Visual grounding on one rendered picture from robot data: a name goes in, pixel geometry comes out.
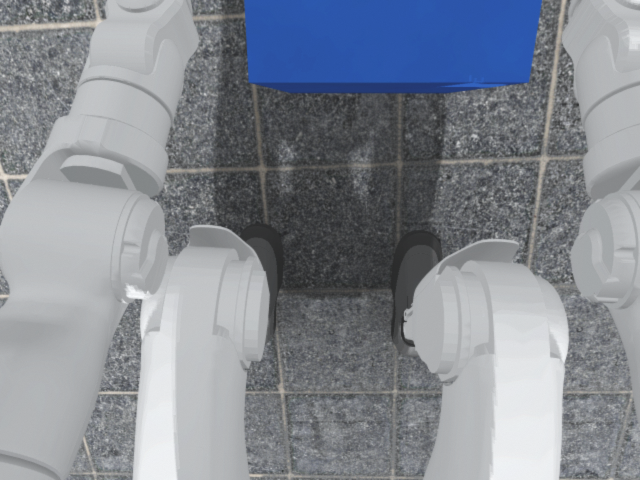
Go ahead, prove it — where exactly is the right robot upper arm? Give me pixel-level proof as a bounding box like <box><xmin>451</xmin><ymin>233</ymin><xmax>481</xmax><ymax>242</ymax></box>
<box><xmin>571</xmin><ymin>190</ymin><xmax>640</xmax><ymax>427</ymax></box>

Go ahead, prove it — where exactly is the carton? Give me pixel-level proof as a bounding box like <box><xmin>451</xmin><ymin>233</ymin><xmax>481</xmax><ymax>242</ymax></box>
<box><xmin>244</xmin><ymin>0</ymin><xmax>542</xmax><ymax>93</ymax></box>

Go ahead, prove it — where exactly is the robot left forearm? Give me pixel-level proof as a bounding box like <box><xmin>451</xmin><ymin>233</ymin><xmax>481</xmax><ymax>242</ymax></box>
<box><xmin>0</xmin><ymin>0</ymin><xmax>199</xmax><ymax>281</ymax></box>

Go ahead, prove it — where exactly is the right robot thigh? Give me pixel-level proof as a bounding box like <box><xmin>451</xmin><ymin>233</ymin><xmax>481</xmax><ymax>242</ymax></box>
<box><xmin>422</xmin><ymin>260</ymin><xmax>565</xmax><ymax>480</ymax></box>

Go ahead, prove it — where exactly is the left robot upper arm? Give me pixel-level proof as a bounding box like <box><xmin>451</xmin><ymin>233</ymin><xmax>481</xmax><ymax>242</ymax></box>
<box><xmin>0</xmin><ymin>178</ymin><xmax>169</xmax><ymax>480</ymax></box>

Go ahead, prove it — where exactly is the right robot shin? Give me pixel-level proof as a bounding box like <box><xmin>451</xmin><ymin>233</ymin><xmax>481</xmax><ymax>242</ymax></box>
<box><xmin>403</xmin><ymin>239</ymin><xmax>569</xmax><ymax>364</ymax></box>

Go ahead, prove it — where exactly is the robot right forearm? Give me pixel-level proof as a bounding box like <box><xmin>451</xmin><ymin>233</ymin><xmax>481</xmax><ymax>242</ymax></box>
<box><xmin>562</xmin><ymin>0</ymin><xmax>640</xmax><ymax>201</ymax></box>

